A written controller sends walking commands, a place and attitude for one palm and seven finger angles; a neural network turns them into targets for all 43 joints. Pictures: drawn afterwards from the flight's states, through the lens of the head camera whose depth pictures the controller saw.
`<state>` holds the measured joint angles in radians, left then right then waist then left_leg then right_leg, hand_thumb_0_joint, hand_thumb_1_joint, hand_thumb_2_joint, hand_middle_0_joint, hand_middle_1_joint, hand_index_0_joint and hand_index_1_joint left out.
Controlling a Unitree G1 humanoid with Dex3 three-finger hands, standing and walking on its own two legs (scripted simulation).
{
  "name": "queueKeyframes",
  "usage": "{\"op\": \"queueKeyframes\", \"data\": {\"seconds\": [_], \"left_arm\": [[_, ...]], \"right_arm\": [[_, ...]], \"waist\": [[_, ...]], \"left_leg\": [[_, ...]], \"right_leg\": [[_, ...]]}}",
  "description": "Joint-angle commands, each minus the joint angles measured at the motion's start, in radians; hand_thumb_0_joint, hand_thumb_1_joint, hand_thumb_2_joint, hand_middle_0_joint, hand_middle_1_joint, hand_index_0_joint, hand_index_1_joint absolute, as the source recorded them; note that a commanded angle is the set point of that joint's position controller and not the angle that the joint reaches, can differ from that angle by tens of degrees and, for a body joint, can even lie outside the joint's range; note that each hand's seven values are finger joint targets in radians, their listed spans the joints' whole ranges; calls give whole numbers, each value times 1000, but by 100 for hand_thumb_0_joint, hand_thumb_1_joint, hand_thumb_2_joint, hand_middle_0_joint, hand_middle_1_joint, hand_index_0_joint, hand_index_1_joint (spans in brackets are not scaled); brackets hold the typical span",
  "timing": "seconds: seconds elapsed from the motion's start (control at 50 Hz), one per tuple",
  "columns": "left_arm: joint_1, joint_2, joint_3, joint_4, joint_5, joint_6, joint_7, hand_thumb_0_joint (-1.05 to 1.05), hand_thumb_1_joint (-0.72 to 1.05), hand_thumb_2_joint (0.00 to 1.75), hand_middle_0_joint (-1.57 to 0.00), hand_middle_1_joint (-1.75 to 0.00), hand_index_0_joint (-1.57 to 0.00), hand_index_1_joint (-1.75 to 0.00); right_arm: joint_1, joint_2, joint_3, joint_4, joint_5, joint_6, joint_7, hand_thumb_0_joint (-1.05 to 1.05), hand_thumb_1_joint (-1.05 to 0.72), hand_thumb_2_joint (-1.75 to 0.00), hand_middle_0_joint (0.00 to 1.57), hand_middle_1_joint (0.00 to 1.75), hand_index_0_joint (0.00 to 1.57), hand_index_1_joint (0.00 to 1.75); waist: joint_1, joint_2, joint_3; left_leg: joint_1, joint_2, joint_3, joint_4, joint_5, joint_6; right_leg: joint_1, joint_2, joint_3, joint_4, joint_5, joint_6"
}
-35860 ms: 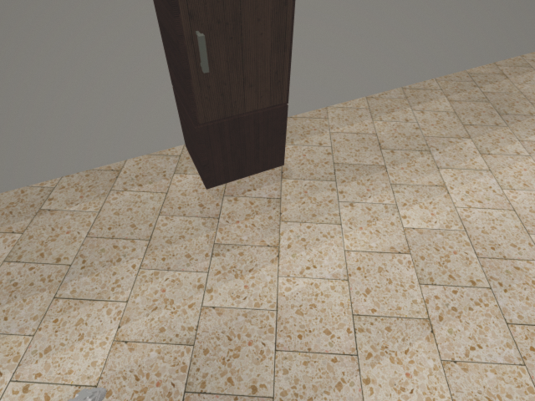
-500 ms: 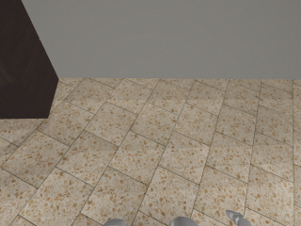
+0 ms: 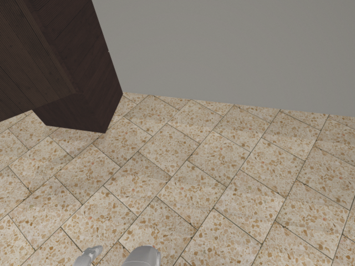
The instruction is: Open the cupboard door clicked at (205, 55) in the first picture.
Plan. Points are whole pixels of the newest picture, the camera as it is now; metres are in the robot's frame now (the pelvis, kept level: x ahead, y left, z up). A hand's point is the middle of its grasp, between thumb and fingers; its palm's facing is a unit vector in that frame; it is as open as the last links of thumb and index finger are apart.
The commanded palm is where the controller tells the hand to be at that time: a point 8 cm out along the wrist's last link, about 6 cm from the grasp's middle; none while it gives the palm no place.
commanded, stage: turn to face it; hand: left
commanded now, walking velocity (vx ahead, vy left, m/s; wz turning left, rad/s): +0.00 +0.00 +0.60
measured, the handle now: out of the picture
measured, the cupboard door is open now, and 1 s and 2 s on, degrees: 41 41 41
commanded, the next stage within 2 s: take the last steps up to it in 0.76 s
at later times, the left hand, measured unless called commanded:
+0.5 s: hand out of the picture +0.05 +0.25 -0.16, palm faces +0.30 -0.91 -0.27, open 7.4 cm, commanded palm none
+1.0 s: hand out of the picture -0.03 +0.19 -0.19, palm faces +0.52 -0.83 -0.20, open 7.4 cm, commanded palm none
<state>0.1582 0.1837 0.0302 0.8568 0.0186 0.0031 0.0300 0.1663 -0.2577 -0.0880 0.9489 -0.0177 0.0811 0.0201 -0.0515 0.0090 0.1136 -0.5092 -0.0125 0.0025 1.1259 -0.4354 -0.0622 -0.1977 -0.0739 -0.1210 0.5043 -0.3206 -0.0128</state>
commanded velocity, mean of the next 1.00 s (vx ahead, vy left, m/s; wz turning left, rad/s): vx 0.05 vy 0.02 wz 0.40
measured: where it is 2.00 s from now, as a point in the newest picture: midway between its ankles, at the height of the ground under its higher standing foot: (143, 248)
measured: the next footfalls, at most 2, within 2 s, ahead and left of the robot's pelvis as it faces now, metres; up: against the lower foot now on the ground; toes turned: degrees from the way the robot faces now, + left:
left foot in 0.20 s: +0.05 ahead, +0.13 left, +0.00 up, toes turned +13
right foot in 0.62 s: +0.11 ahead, -0.11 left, +0.00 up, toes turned +17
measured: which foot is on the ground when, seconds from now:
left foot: up 0.00-0.18, down 0.20-0.60, up 0.62-0.94, down 0.96-1.00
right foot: down 0.00-0.20, up 0.22-0.60, down 0.62-0.98, up 1.00-1.00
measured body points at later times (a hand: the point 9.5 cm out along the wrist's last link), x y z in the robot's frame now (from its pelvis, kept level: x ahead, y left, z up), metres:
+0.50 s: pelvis +0.02 +0.01 +0.00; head +0.07 +0.04 +0.45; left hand +0.03 +0.30 -0.14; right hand +0.19 -0.20 -0.14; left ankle +0.01 +0.12 -0.74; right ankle +0.06 -0.14 -0.69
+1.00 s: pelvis +0.05 +0.01 -0.01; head +0.08 +0.05 +0.43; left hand -0.06 +0.23 -0.18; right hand +0.25 -0.17 -0.15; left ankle +0.00 +0.09 -0.74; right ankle +0.07 -0.12 -0.73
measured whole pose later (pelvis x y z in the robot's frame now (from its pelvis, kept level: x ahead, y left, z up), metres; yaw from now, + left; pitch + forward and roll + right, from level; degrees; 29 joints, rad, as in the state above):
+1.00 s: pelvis +0.05 +0.01 -0.01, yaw +29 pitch +1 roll +1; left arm 0.28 0.22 0.06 0.99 0.02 0.02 0.01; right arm 0.13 -0.19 -0.04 0.98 -0.03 0.02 0.01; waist 0.02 -0.07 0.09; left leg -0.27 -0.03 0.06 0.57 -0.30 0.04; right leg -0.25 -0.12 -0.14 0.69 -0.45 0.03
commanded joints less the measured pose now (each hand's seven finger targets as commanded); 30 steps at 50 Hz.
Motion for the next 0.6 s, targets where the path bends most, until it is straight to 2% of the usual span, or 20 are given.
{"op": "queueKeyframes", "data": {"seconds": [0.0,0.06,0.08,0.12,0.14,0.16,0.18,0.2,0.22,0.24,0.26,0.28,0.3,0.34,0.42,0.48,0.52,0.54,0.56,0.58], "left_arm": [[89,208,59,-40,2,-18,8,0,90,90,-20,-30,-20,-30],[119,232,72,-21,8,-14,6,0,90,90,-20,-30,-20,-30],[126,238,75,-18,9,-14,4,0,90,90,-20,-30,-20,-30],[118,243,79,-9,7,-12,0,0,90,90,-20,-30,-20,-30],[107,250,80,-12,-1,-11,-5,0,90,90,-20,-30,-20,-30],[91,235,80,-24,-8,-9,-9,0,90,90,-20,-30,-20,-30],[73,161,64,-66,-16,-3,-17,0,90,90,-20,-30,-20,-30],[11,155,51,-103,-5,8,-9,0,90,90,-20,-30,-20,-30],[-43,152,49,-103,-4,20,0,0,90,90,-20,-30,-20,-30],[-55,150,53,-86,-6,18,0,0,90,90,-20,-30,-20,-30],[-37,154,55,-64,-4,21,-6,0,90,90,-20,-30,-20,-30],[-2,153,57,-45,-2,26,-11,0,90,90,-20,-30,-20,-30],[19,151,58,-33,-1,30,-16,0,90,90,-20,-30,-20,-30],[33,143,56,-27,-1,31,-20,0,90,90,-20,-30,-20,-30],[7,137,49,-44,-1,28,-20,0,90,90,-20,-30,-20,-30],[15,128,47,-49,-5,24,-18,0,90,90,-20,-30,-20,-30],[62,133,48,-37,-6,16,-16,0,90,90,-20,-30,-20,-30],[100,136,52,-27,-8,8,-13,0,90,90,-20,-30,-20,-30],[142,172,59,-19,-5,-3,-8,0,90,90,-20,-30,-20,-30],[169,254,76,-13,11,-14,1,0,90,90,-20,-30,-20,-30]], "right_arm": [[-90,-33,6,-97,6,-23,11,0,-90,-90,20,30,20,30],[-126,-25,13,-110,9,-33,13,0,-90,-90,20,30,20,30],[-122,-24,14,-114,9,-37,12,0,-90,-90,20,30,20,30],[-80,-35,11,-110,8,-43,9,0,-90,-90,20,30,20,30],[-33,-56,7,-100,4,-47,7,0,-90,-90,20,30,20,30],[46,-110,-9,-82,-1,-56,5,0,-90,-90,20,30,20,30],[126,-232,-41,-76,-11,-63,-2,0,-90,-90,20,30,20,30],[184,-275,-44,-58,-3,-54,-9,0,-90,-90,20,30,20,30],[171,-247,-38,-60,-3,-58,-24,0,-90,-90,20,30,20,30],[126,-227,-33,-74,-6,-61,-36,0,-90,-90,20,30,20,30],[65,-196,-23,-88,-7,-63,-40,0,-90,-90,20,30,20,30],[18,-178,-15,-99,-7,-65,-40,0,-90,-90,20,30,20,30],[2,-168,-10,-100,-6,-68,-39,0,-90,-90,20,30,20,30],[-4,-167,-8,-101,-6,-71,-35,0,-90,-90,20,30,20,30],[10,-168,-13,-93,-8,-65,-30,0,-90,-90,20,30,20,30],[-5,-170,-18,-97,-11,-57,-29,0,-90,-90,20,30,20,30],[-24,-165,-20,-99,-8,-54,-29,0,-90,-90,20,30,20,30],[-36,-153,-18,-102,-3,-54,-29,0,-90,-90,20,30,20,30],[-36,-123,-15,-107,5,-55,-26,0,-90,-90,20,30,20,30],[-23,-59,-6,-121,14,-57,-21,0,-90,-90,20,30,20,30]], "waist": [[76,-194,-135],[96,-209,-130],[94,-208,-143],[68,-208,-163],[37,-186,-189],[-12,-73,-243],[-53,248,-282],[-67,222,-283],[-62,173,-271],[-45,171,-234],[-13,152,-192],[18,139,-173],[32,130,-163],[41,106,-167],[30,133,-155],[36,161,-147],[59,152,-159],[80,146,-174],[100,59,-189],[106,-203,-202]], "left_leg": [[-20,29,54,-167,1,-13],[44,20,90,-324,-19,5],[68,11,101,-372,-10,13],[168,-2,118,-505,68,27],[270,-15,126,-601,161,39],[459,55,57,-677,378,75],[633,353,-356,-697,790,236],[590,463,-430,-711,892,338],[558,432,-437,-721,829,333],[497,387,-398,-732,754,315],[431,333,-329,-748,690,283],[390,291,-272,-757,646,256],[365,261,-232,-764,614,235],[350,238,-211,-771,585,227],[323,224,-239,-773,507,227],[269,214,-282,-750,495,224],[232,194,-287,-707,504,208],[196,170,-279,-664,487,184],[121,118,-247,-578,389,138],[-43,-23,-88,-376,91,58]], "right_leg": [[184,-249,63,-104,677,-95],[184,-279,54,-65,706,-101],[191,-281,52,-44,727,-98],[158,-275,16,28,701,-63],[113,-260,-20,105,681,-33],[-17,-236,-56,266,554,13],[-325,-74,-87,521,-141,94],[-386,-46,40,638,-386,83],[-429,-59,102,693,-333,87],[-435,-57,128,709,-277,92],[-411,-58,142,702,-201,95],[-381,-50,136,683,-152,97],[-354,-41,128,656,-119,96],[-314,-23,114,576,-102,98],[-256,8,93,421,-111,98],[-157,46,74,283,-109,87],[-55,69,65,155,-36,79],[33,65,64,32,43,75],[150,4,124,-103,118,60],[244,-241,387,-192,197,-25]]}}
